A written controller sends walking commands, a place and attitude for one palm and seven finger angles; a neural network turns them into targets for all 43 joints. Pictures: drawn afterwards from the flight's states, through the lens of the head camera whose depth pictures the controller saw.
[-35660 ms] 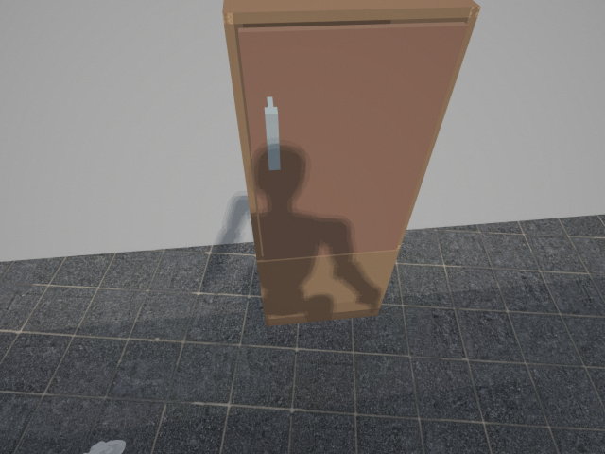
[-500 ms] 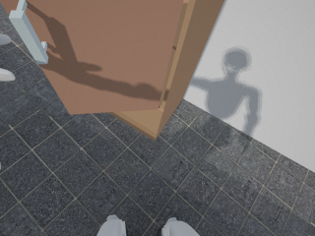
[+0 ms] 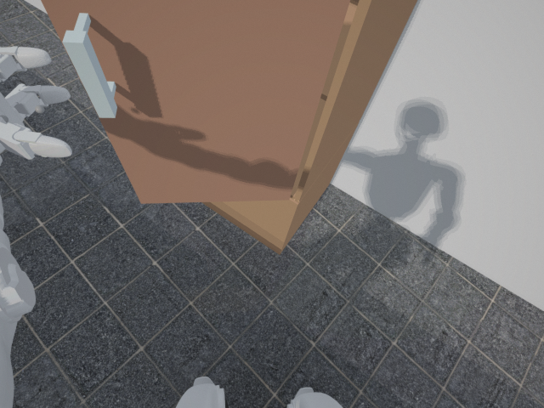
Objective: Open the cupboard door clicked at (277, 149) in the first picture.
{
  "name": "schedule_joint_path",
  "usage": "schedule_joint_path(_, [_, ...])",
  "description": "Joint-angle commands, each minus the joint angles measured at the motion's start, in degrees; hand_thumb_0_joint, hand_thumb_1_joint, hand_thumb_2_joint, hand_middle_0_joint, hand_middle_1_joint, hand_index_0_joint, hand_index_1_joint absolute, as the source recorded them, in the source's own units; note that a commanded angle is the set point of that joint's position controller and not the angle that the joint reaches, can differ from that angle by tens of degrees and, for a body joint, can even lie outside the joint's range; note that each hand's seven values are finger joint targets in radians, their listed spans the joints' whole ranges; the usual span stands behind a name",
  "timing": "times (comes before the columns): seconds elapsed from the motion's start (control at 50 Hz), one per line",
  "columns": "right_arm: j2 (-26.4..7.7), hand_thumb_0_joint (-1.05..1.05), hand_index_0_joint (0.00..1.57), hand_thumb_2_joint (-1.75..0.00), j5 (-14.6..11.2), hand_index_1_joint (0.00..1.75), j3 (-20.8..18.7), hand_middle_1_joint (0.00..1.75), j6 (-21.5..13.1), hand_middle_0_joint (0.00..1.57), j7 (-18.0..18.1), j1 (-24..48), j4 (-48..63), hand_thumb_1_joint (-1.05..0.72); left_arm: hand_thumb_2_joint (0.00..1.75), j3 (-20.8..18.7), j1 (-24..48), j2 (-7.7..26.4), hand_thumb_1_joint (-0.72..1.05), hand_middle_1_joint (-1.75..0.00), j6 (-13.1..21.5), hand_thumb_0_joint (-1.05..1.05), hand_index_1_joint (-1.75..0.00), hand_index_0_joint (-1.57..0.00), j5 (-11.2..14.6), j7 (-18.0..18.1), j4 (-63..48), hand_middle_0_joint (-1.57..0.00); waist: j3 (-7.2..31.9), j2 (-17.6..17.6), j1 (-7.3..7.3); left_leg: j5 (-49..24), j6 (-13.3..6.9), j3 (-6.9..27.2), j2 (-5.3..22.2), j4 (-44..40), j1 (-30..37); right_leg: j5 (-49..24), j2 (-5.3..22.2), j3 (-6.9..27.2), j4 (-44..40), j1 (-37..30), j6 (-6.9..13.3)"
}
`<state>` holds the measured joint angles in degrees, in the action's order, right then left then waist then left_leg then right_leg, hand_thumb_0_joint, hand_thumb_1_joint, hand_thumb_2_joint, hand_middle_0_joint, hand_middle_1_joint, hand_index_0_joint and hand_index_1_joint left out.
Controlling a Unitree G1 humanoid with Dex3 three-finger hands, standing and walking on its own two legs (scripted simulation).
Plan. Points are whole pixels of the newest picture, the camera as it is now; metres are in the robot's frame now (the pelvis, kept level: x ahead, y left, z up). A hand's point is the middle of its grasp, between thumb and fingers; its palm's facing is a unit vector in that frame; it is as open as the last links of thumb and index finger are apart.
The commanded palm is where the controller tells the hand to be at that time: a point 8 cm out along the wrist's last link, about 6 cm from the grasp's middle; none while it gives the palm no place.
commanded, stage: move the hooked fingers beside the handle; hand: left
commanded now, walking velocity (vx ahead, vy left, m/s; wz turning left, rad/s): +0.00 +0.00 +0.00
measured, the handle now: (96, 68) +0.56 +0.22 +0.13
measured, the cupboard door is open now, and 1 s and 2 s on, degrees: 39 39 39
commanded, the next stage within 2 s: slide the fingers in behind the handle in 1.16 s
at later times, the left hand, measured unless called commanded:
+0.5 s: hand (41, 98) +0.50 +0.27 +0.13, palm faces +0.02 -1.00 +0.00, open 14.0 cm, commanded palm +0.48 +0.32 +0.12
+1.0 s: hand (31, 108) +0.48 +0.28 +0.13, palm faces +0.00 -1.00 +0.02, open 14.0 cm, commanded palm +0.47 +0.32 +0.12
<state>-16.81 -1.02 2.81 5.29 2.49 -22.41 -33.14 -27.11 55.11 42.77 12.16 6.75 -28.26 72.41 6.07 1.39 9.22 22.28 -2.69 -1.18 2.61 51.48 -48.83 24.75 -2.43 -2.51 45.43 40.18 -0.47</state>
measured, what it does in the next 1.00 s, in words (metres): stands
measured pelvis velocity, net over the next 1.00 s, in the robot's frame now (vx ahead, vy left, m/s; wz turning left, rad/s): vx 0.00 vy -0.01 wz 0.00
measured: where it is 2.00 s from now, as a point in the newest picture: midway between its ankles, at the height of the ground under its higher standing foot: outside the picture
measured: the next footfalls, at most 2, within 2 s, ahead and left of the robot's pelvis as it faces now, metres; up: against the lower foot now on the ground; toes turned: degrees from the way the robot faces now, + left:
none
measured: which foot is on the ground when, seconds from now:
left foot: down 0.00-1.00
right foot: down 0.00-1.00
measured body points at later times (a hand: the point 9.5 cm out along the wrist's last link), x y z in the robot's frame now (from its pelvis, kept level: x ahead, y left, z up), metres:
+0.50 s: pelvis -0.01 -0.01 +0.00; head +0.12 +0.02 +0.43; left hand +0.49 +0.32 +0.13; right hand -0.04 -0.30 -0.10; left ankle +0.01 +0.08 -0.69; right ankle -0.04 -0.13 -0.69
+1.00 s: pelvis +0.00 -0.01 +0.00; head +0.11 +0.02 +0.43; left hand +0.48 +0.33 +0.13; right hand +0.01 -0.29 -0.10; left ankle +0.01 +0.08 -0.69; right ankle -0.04 -0.13 -0.69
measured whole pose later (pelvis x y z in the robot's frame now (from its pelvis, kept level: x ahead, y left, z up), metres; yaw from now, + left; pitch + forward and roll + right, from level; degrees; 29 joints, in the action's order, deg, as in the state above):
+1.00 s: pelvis +0.00 -0.01 +0.00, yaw +0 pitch +20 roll -4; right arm -17.1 -1.4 2.7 5.7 2.6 -23.7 -34.6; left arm -27.4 54.0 44.0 14.1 8.7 -30.8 71.4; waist 6.1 1.6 8.7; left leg 22.5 -2.0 -0.4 3.2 52.1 -49.3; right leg 25.0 -3.2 -3.0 45.8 40.5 0.2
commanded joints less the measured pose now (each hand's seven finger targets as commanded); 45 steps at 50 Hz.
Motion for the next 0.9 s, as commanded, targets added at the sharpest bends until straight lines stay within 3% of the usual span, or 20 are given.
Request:
schedule_joint_path(0.0, [-11.6, 0.0, 0.2, -0.9, 0.4, 0.3, -4.3, 0.3, -0.9, 0.2, 0.9, -10.9, 1.6, -0.9, 0.3, -3.9, 28.9, 20.1, -0.5, -1.2, 8.0, 0.0, -1.2, -0.3, 0.6, 3.3, -18.5, -0.3, 27.0, 11.7, 0.52, -30.5, 1.6, 6.9, 0.6, -2.9, 36.1, -19.5, -2.3, -0.2, -3.2, 4.0, 1.6])
schedule_joint_path(0.04, [-11.6, 0.0, 0.2, -0.9, 0.3, 0.3, -4.5, 0.3, -1.1, 0.2, 0.8, -10.7, 1.2, -0.9, 0.3, -4.9, 29.2, 21.0, -0.5, -1.2, 9.4, 0.0, -1.2, -0.3, 0.8, 3.2, -18.8, -0.3, 29.5, 12.8, 0.46, -31.7, 1.7, 7.0, 0.7, -2.4, 37.8, -20.2, -2.5, 0.0, -2.9, 3.7, 1.6])
schedule_joint_path(0.08, [-11.8, 0.0, 0.2, -0.9, 0.0, 0.3, -4.3, 0.3, -1.0, 0.2, 1.0, -10.4, 0.9, -0.9, 0.3, -5.0, 26.7, 21.3, -0.5, -1.2, 8.6, 0.0, -1.2, -0.3, 0.6, 2.4, -14.8, -0.3, 27.4, 11.2, 0.13, -29.2, 1.5, 6.8, 0.6, -2.7, 35.1, -19.5, -2.4, -0.1, -3.2, 2.8, 1.7])
schedule_joint_path(0.12, [-11.5, 0.0, 0.2, -0.9, -0.3, 0.3, -3.9, 0.3, -0.8, 0.2, 1.2, -10.4, 0.9, -0.9, 0.3, -2.0, 26.2, 17.9, -0.5, -1.2, 6.8, 0.0, -1.2, -0.3, 0.8, 1.4, -11.6, -0.3, 24.7, 11.7, 0.59, -27.1, 1.1, 6.3, 0.1, -3.2, 33.3, -18.8, -2.2, -0.2, -3.6, 3.1, 1.7])
schedule_joint_path(0.16, [-11.9, 0.0, 0.2, -0.9, -0.6, 0.3, -3.7, 0.3, -0.6, 0.2, 1.6, -10.5, 1.0, -0.9, 0.3, -2.3, 23.7, 20.0, -0.5, -1.2, 4.4, 0.0, -1.2, -0.3, -0.1, 0.8, -7.0, -0.3, 20.9, 8.6, 0.65, -22.7, 0.6, 5.9, 0.1, -3.7, 28.7, -17.1, -2.0, -0.1, -4.2, 3.4, 1.3])
schedule_joint_path(0.18, [-11.8, 0.0, 0.2, -0.9, -0.7, 0.3, -3.5, 0.3, -0.6, 0.2, 1.6, -10.5, 1.4, -0.9, 0.3, -0.6, 23.1, 18.2, -0.5, -1.2, 3.5, 0.0, -1.2, -0.3, -0.1, 0.4, -5.9, -0.3, 19.6, 8.1, 0.96, -21.3, 0.4, 5.5, -0.2, -3.9, 27.0, -16.7, -2.0, 0.1, -4.5, 3.4, 1.3])
schedule_joint_path(0.2, [-11.9, 0.0, 0.2, -0.9, -0.7, 0.3, -3.5, 0.3, -0.7, 0.2, 1.8, -10.7, 1.5, -0.9, 0.3, -1.1, 23.5, 19.1, -0.5, -1.2, 3.2, 0.0, -1.2, -0.3, -0.2, 0.3, -6.3, -0.3, 19.1, 6.7, 1.09, -20.4, 0.2, 5.4, -0.2, -4.1, 25.9, -16.6, -1.9, 0.1, -4.6, 2.8, 1.2])
schedule_joint_path(0.22, [-11.8, 0.0, 0.2, -0.9, -0.6, 0.3, -3.4, 0.3, -0.8, 0.2, 2.0, -10.7, 1.6, -0.9, 0.3, -0.3, 24.1, 17.9, -0.5, -1.2, 3.6, 0.0, -1.2, -0.3, 0.3, 0.2, -7.4, -0.3, 19.7, 8.8, 1.0, -21.4, 0.3, 5.4, -0.3, -4.0, 27.0, -16.9, -1.9, 0.1, -4.4, 3.1, 1.5])
schedule_joint_path(0.32, [-12.3, 0.0, 0.2, -0.9, -0.4, 0.3, -3.5, 0.3, -1.4, 0.2, 2.4, -11.4, 0.6, -0.9, 0.3, -2.1, 30.4, 20.6, -0.5, -1.2, 6.9, 0.0, -1.2, -0.3, 1.8, 0.0, -11.0, -0.3, 21.5, 7.4, 2.83, -19.2, -0.1, 5.2, -0.1, -2.9, 26.3, -15.8, -2.1, 1.1, -4.6, 3.1, 1.2])
schedule_joint_path(0.34, [-12.5, 0.0, 0.2, -0.9, -0.4, 0.3, -3.7, 0.3, -1.5, 0.2, 2.5, -11.7, 0.3, -0.9, 0.3, -4.3, 31.0, 23.9, -0.5, -1.2, 7.5, 0.0, -1.2, -0.3, 1.5, -0.1, -11.4, -0.3, 23.7, 8.0, 2.21, -19.5, 0.0, 5.5, 0.0, -2.7, 26.7, -15.9, -2.1, 1.3, -4.3, 2.2, 1.1])
schedule_joint_path(0.36, [-12.3, 0.0, 0.2, -0.9, -0.5, 0.3, -3.6, 0.3, -1.5, 0.2, 2.4, -11.6, 0.3, -0.9, 0.3, -3.2, 30.9, 22.9, -0.5, -1.2, 7.9, 0.0, -1.2, -0.3, 1.2, -0.3, -11.7, -0.3, 24.3, 11.1, 2.06, -19.9, 0.2, 5.5, -0.1, -2.7, 28.0, -15.5, -2.1, 1.2, -4.2, 3.2, 1.3])
schedule_joint_path(0.44, [-12.0, 0.0, 0.2, -0.9, -0.4, 0.3, -3.5, 0.3, -1.4, 0.2, 2.2, -12.3, -0.3, -0.9, 0.3, -2.1, 29.9, 21.8, -0.5, -1.2, 7.1, 0.0, -1.2, -0.3, 0.0, 0.2, -10.4, -0.3, 25.1, 13.8, 1.69, -21.7, 0.5, 5.9, 0.1, -2.5, 30.1, -15.5, -2.1, 0.8, -4.0, 4.9, 1.4])
schedule_joint_path(0.5, [-12.2, 0.0, 0.2, -0.9, -0.4, 0.3, -3.4, 0.3, -1.2, 0.2, 2.2, -12.7, -0.1, -0.9, 0.3, -3.3, 27.1, 23.7, -0.5, -1.2, 4.6, 0.0, -1.2, -0.3, -0.2, 0.2, -7.0, -0.3, 23.0, 9.6, 1.52, -20.4, 0.0, 5.3, -0.1, -2.5, 25.9, -16.3, -2.1, 0.8, -4.3, 2.9, 1.1])
schedule_joint_path(0.6, [-12.2, 0.0, 0.2, -0.9, -0.3, 0.3, -3.4, 0.3, -1.1, 0.2, 2.2, -12.7, 1.3, -0.9, 0.3, -7.4, 24.9, 29.2, -0.5, -1.2, 4.7, 0.0, -1.2, -0.3, -0.7, 0.1, -9.7, -0.3, 26.1, 8.9, 0.06, -22.8, -0.4, 3.6, -0.6, -1.7, 22.5, -22.3, -2.1, 1.8, -3.5, -3.4, 0.7])
schedule_joint_path(0.68, [-12.2, 0.0, 0.2, -0.9, -0.3, 0.3, -4.0, 0.3, -0.9, 0.2, 1.6, -12.6, 1.5, -0.9, 0.3, -8.1, 23.3, 28.4, -0.5, -1.2, 6.7, 0.0, -1.2, -0.3, 0.0, -0.2, -12.8, -0.3, 27.6, 11.5, -0.44, -26.8, 0.1, 4.0, -0.4, -1.4, 27.4, -23.9, -2.7, 1.2, -3.2, -1.7, 1.0])
schedule_joint_path(0.74, [-12.2, 0.0, 0.2, -0.9, -0.5, 0.3, -4.0, 0.3, -0.5, 0.2, 1.6, -12.3, 1.1, -0.9, 0.3, -6.5, 23.6, 25.8, -0.5, -1.2, 6.4, 0.0, -1.2, -0.3, 1.0, -1.6, -11.2, -0.3, 25.9, 10.5, 0.55, -26.9, -0.1, 4.1, -0.4, -1.4, 27.7, -23.9, -2.8, 1.1, -3.5, -0.5, 1.0])
schedule_joint_path(0.78, [-12.2, 0.0, 0.2, -0.9, -0.7, 0.3, -4.1, 0.3, -0.4, 0.2, 1.5, -12.3, 1.0, -0.9, 0.3, -4.9, 22.3, 23.4, -0.5, -1.2, 5.5, 0.0, -1.2, -0.3, 1.6, -2.6, -10.7, -0.3, 24.6, 10.1, 0.7, -26.4, -0.1, 4.2, -0.3, -1.8, 28.3, -23.2, -2.8, 0.7, -3.9, 0.5, 1.0])
schedule_joint_path(0.82, [-11.8, 0.0, 0.2, -0.9, -0.5, 0.3, -4.2, 0.3, -0.4, 0.2, 1.4, -12.2, 1.0, -0.9, 0.3, -2.0, 21.6, 18.8, -0.5, -1.2, 5.3, 0.0, -1.2, -0.3, 2.5, -3.5, -12.8, -0.3, 25.7, 12.9, 0.43, -30.2, 0.1, 4.5, -0.3, -1.9, 32.3, -24.0, -2.9, 0.3, -3.8, 1.9, 1.4])
schedule_joint_path(0.84, [-11.9, 0.0, 0.2, -0.9, -0.5, 0.3, -4.3, 0.3, -0.3, 0.2, 1.4, -12.0, 0.8, -0.9, 0.3, -1.8, 21.3, 18.6, -0.5, -1.2, 5.2, 0.0, -1.2, -0.3, 2.5, -3.6, -13.2, -0.3, 25.4, 13.1, 0.35, -30.7, 0.4, 5.0, 0.0, -1.8, 33.5, -23.1, -2.8, 0.0, -4.0, 3.5, 1.3])
schedule_joint_path(0.88, [-11.8, 0.0, 0.2, -0.9, -0.5, 0.3, -4.2, 0.3, -0.1, 0.2, 1.4, -11.7, 0.6, -0.9, 0.3, -0.7, 21.0, 16.7, -0.5, -1.2, 4.6, 0.0, -1.2, -0.3, 3.0, -3.3, -11.6, -0.3, 22.3, 9.8, 1.03, -27.8, 0.3, 5.3, 0.1, -2.3, 31.6, -20.9, -2.8, -0.3, -4.4, 4.4, 1.3])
